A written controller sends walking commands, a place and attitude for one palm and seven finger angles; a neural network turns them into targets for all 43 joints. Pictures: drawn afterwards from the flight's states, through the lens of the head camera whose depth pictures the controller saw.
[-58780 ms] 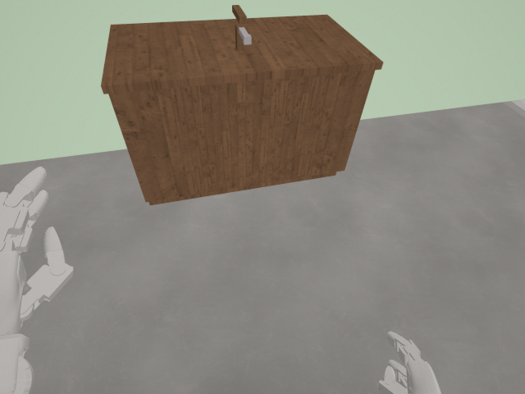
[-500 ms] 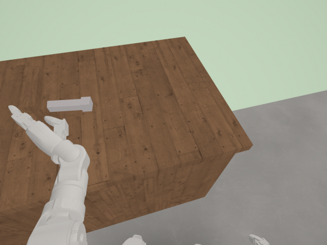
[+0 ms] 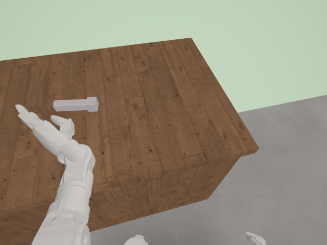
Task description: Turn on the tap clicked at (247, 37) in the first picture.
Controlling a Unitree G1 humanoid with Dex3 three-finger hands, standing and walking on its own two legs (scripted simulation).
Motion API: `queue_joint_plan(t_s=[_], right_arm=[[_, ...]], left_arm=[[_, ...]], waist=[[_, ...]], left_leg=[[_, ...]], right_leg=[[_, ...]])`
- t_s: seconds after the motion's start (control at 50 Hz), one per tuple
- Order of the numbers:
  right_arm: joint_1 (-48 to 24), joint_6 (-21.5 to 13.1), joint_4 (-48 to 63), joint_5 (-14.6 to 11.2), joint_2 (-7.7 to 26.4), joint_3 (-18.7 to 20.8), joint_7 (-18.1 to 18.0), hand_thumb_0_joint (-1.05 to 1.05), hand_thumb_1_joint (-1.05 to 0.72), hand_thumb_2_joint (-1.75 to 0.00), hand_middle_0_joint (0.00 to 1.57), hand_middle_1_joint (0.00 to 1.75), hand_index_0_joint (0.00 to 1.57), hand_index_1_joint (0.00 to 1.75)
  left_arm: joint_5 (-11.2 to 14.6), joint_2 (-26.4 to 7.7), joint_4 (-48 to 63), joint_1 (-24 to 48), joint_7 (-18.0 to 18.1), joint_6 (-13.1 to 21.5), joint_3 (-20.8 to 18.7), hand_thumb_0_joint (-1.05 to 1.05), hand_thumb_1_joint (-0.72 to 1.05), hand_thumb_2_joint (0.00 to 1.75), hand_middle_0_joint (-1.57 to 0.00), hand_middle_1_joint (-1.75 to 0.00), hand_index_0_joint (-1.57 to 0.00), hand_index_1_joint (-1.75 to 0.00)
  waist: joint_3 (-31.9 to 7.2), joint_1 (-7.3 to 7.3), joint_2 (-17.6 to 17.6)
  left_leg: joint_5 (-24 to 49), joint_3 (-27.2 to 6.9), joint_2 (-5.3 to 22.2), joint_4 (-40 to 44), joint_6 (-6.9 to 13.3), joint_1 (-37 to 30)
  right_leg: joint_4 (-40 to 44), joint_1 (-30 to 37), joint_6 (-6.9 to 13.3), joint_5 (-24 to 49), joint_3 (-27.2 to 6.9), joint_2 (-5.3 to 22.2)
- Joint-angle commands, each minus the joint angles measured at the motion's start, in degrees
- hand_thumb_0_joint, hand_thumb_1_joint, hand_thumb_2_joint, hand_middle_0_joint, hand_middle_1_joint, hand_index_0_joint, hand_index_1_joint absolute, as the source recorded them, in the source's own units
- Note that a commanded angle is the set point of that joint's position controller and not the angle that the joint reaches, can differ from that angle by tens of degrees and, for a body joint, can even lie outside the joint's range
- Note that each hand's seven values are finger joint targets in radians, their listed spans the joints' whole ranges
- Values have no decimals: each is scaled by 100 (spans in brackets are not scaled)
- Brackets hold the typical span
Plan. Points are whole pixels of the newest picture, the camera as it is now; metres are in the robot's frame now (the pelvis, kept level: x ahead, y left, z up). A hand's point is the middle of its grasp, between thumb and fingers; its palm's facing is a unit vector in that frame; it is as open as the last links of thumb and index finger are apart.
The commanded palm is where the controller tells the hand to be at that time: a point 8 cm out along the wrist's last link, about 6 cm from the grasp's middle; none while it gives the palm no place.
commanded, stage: push the lever round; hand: left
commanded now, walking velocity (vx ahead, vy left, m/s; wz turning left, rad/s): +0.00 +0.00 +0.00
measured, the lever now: (92, 104) +0.44 +0.24 +0.06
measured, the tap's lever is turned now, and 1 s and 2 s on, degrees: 80 80 80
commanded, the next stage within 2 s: none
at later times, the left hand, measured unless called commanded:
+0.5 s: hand (70, 122) +0.38 +0.27 +0.06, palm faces +0.86 -0.51 -0.04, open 8.4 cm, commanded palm +0.35 +0.23 +0.05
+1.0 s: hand (70, 121) +0.38 +0.27 +0.06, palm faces +0.87 -0.50 -0.03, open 8.4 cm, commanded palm +0.36 +0.24 +0.05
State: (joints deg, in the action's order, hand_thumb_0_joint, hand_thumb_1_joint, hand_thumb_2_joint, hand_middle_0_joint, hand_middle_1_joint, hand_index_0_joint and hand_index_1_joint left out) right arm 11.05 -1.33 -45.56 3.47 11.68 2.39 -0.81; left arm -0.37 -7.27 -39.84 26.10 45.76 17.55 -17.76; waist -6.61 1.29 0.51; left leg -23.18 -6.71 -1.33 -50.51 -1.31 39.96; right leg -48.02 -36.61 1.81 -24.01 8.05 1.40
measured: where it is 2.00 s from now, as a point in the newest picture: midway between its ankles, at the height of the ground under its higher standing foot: outside the picture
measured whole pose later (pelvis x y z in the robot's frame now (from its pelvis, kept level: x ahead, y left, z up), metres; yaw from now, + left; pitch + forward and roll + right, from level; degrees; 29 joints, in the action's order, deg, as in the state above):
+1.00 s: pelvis -0.01 +0.00 +0.00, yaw +0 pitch +13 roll -2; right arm 11.1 -0.8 -46.2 3.7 11.5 2.3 -0.8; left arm -1.2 -7.6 -42.2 28.4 47.7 17.7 -18.3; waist -6.8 0.6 0.1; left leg -22.5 -6.7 -1.3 -50.7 -1.3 40.9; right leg -48.1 -37.6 1.8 -23.3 8.0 1.3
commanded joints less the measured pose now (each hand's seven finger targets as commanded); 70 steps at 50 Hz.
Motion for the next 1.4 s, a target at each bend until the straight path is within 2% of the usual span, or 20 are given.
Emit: queue_joint_plan(t_s=[0.0, 0.06, 0.1, 0.14, 0.2, 0.28, 0.3, 0.32, 0.46, 0.5, 0.54, 0.7, 0.76, 1.0, 1.06, 1.2, 1.26, 1.3, 1.34, 1.38], right_arm=[[31, -168, 480, 4, 847, 241, -55, 0, -90, -90, 20, 30, 20, 30], [20, -183, 504, 7, 815, 231, -35, 0, -90, -90, 20, 30, 20, 30], [41, -165, 470, 16, 855, 245, -50, 0, -90, -90, 20, 30, 20, 30], [25, -180, 525, 12, 813, 240, -28, 0, -90, -90, 20, 30, 20, 30], [1, -168, 467, 5, 839, 228, -64, 0, -90, -90, 20, 30, 20, 30], [5, -187, 515, 14, 819, 238, -58, 0, -90, -90, 20, 30, 20, 30], [25, -170, 464, 24, 844, 244, -63, 0, -90, -90, 20, 30, 20, 30], [19, -165, 501, 25, 812, 226, -32, 0, -90, -90, 20, 30, 20, 30], [-22, -171, 520, 28, 808, 234, -17, 0, -90, -90, 20, 30, 20, 30], [0, -155, 471, 30, 851, 245, -40, 0, -90, -90, 20, 30, 20, 30], [-21, -160, 512, 24, 814, 225, -18, 0, -90, -90, 20, 30, 20, 30], [2, -120, 443, 16, 864, 226, -59, 0, -90, -90, 20, 30, 20, 30], [-24, -133, 487, 14, 835, 214, -53, 0, -90, -90, 20, 30, 20, 30], [24, -82, 432, 38, 864, 228, -57, 0, -90, -90, 20, 30, 20, 30], [-7, -88, 485, 29, 830, 212, -38, 0, -90, -90, 20, 30, 20, 30], [38, -45, 426, 42, 869, 233, -42, 0, -90, -90, 20, 30, 20, 30], [20, -54, 471, 55, 820, 233, -3, 0, -90, -90, 20, 30, 20, 30], [38, -20, 432, 56, 869, 238, -18, 0, -90, -90, 20, 30, 20, 30], [12, -39, 477, 52, 823, 228, 5, 0, -90, -90, 20, 30, 20, 30], [15, -39, 474, 52, 841, 235, 3, 0, -90, -90, 20, 30, 20, 30]], left_arm=[[-663, 290, 1307, 2914, -466, 373, 1371, 0, 90, 90, -15, -15, -15, -15], [-701, 505, 1347, 3035, -477, 352, 1623, 0, 90, 90, -15, -15, -15, -15], [-722, 179, 1323, 2891, -435, 314, 1289, 0, 90, 90, -15, -15, -15, -15], [-702, 520, 1438, 3014, -467, 319, 1628, 0, 90, 90, -15, -15, -15, -15], [-675, 338, 1226, 2919, -421, 277, 1410, 0, 90, 90, -15, -15, -15, -15], [-650, 450, 1397, 3013, -419, 336, 1527, 0, 90, 90, -15, -15, -15, -15], [-680, 279, 1365, 2923, -401, 328, 1351, 0, 90, 90, -15, -15, -15, -15], [-683, 494, 1385, 2986, -428, 320, 1556, 0, 90, 90, -15, -15, -15, -15], [-678, 482, 1407, 3057, -395, 309, 1536, 0, 90, 90, -15, -15, -15, -15], [-670, 194, 1255, 2883, -341, 295, 1199, 0, 90, 90, -15, -15, -15, -15], [-654, 497, 1309, 3071, -376, 310, 1522, 0, 90, 90, -15, -15, -15, -15], [-683, 51, 1035, 2975, -321, 283, 1104, 0, 90, 90, -15, -15, -15, -15], [-655, 281, 1082, 3161, -327, 325, 1336, 0, 90, 90, -15, -15, -15, -15], [-676, 39, 890, 3092, -275, 356, 1045, 0, 90, 90, -15, -15, -15, -15], [-644, 274, 964, 3267, -296, 377, 1297, 0, 90, 90, -15, -15, -15, -15], [-678, -23, 859, 3135, -241, 376, 983, 0, 90, 90, -15, -15, -15, -15], [-657, 268, 952, 3214, -257, 397, 1240, 0, 90, 90, -15, -15, -15, -15], [-670, -27, 778, 3057, -224, 355, 926, 0, 90, 90, -15, -15, -15, -15], [-653, 330, 893, 3291, -242, 374, 1278, 0, 90, 90, -15, -15, -15, -15], [-649, 229, 899, 3241, -225, 385, 1186, 0, 90, 90, -15, -15, -15, -15]], waist=[[-1799, -755, 584], [-1838, -797, 545], [-1891, -724, 592], [-1981, -786, 526], [-1709, -764, 387], [-1990, -772, 407], [-1966, -728, 494], [-1965, -760, 624], [-1896, -772, 503], [-1830, -711, 437], [-1841, -772, 437], [-1770, -737, 501], [-1798, -815, 408], [-1795, -767, 436], [-1786, -820, 474], [-1832, -773, 500], [-1861, -809, 505], [-1778, -761, 409], [-1800, -832, 432], [-1835, -814, 425]], left_leg=[[1476, 31, 141, 655, -10, -1727], [1513, 16, 149, 659, -33, -1810], [1581, -2, 151, 657, -60, -1766], [1644, 24, 151, 610, -38, -1835], [1375, 8, 139, 687, -27, -1638], [1537, 60, 132, 607, -1, -1758], [1614, 4, 146, 627, -59, -1759], [1735, 15, 142, 605, -76, -1837], [1497, 54, 132, 612, -23, -1700], [1432, 24, 131, 637, -21, -1603], [1368, 36, 130, 637, -15, -1616], [1140, 62, 111, 680, 10, -1445], [1106, 82, 116, 676, 44, -1510], [1154, 111, 101, 657, 70, -1449], [1122, 136, 95, 659, 84, -1479], [1181, 121, 99, 642, 70, -1464], [1314, 143, 104, 601, 73, -1537], [1228, 127, 103, 627, 78, -1381], [1195, 140, 96, 626, 85, -1470], [1144, 135, 100, 640, 82, -1448]], right_leg=[[589, 111, 94, 1164, -346, -153], [577, 64, 102, 1161, -318, -152], [559, 114, 112, 1169, -324, -158], [547, 104, 95, 1234, -319, -145], [611, 121, 92, 1103, -324, -160], [591, 191, 86, 1235, -341, -155], [550, 161, 95, 1216, -322, -159], [517, 114, 96, 1271, -302, -153], [577, 145, 88, 1187, -321, -158], [599, 196, 91, 1143, -329, -170], [561, 134, 85, 1120, -314, -159], [630, 174, 87, 1004, -362, -159], [662, 151, 75, 1002, -367, -156], [670, 198, 77, 1053, -377, -162], [689, 176, 74, 1050, -386, -155], [672, 200, 79, 1066, -384, -162], [663, 189, 75, 1164, -371, -159], [667, 226, 73, 1108, -378, -162], [662, 158, 66, 1090, -368, -156], [683, 197, 70, 1054, -378, -159]])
